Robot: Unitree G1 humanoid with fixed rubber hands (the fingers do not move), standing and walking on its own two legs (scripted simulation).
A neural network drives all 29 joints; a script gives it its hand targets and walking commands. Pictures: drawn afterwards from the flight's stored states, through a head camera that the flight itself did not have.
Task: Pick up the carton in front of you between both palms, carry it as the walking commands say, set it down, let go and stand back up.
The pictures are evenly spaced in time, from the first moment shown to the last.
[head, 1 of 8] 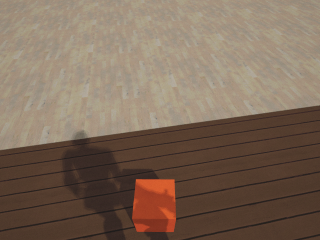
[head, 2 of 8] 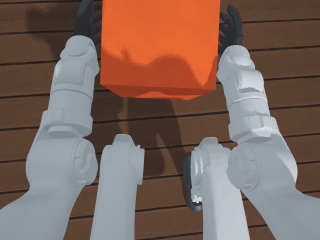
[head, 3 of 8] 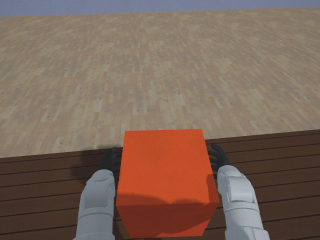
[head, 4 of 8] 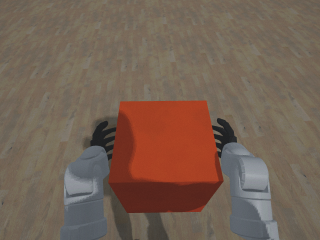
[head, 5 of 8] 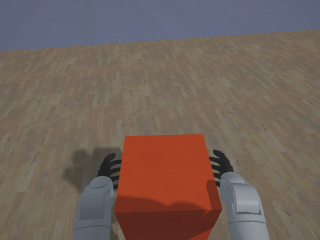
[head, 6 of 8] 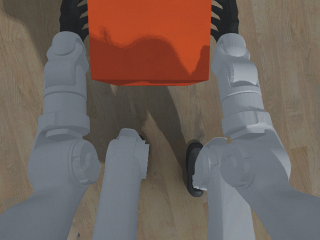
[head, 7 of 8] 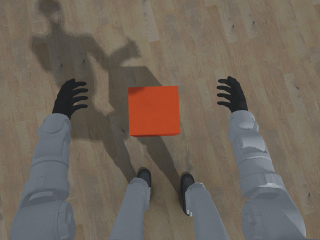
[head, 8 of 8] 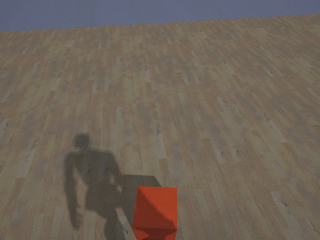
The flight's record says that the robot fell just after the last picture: no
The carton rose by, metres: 0.69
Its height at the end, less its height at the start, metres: -0.13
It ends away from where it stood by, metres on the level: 2.94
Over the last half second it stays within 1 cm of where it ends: yes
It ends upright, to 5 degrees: yes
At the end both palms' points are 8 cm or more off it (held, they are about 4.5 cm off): yes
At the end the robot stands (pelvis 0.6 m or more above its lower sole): yes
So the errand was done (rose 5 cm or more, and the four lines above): yes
